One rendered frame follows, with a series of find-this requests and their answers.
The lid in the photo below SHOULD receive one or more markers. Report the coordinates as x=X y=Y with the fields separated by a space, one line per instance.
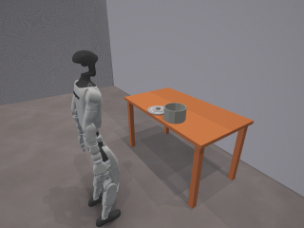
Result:
x=154 y=111

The robot left hand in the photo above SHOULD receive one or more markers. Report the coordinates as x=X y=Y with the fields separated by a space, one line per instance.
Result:
x=81 y=141

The robot left forearm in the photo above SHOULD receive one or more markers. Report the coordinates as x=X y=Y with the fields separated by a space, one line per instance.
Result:
x=76 y=119

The robot right hand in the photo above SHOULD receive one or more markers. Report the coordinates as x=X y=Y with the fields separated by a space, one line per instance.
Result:
x=99 y=169

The robot right forearm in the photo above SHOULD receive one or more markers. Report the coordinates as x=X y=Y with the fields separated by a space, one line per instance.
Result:
x=92 y=144

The left robot upper arm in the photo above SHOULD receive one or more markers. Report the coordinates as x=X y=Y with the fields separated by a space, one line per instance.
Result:
x=73 y=104

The robot left shin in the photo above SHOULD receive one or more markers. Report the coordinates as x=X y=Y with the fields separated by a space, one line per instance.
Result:
x=98 y=186

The table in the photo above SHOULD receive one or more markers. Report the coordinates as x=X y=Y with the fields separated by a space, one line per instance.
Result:
x=204 y=124

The robot right shin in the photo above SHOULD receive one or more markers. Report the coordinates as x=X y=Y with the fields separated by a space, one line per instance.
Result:
x=108 y=198

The right robot upper arm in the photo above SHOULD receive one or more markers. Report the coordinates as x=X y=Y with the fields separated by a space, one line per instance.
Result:
x=93 y=98

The robot shin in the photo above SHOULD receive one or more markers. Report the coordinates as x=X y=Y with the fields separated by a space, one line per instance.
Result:
x=108 y=198
x=98 y=186

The pot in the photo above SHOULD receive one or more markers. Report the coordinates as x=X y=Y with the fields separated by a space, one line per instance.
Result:
x=174 y=113

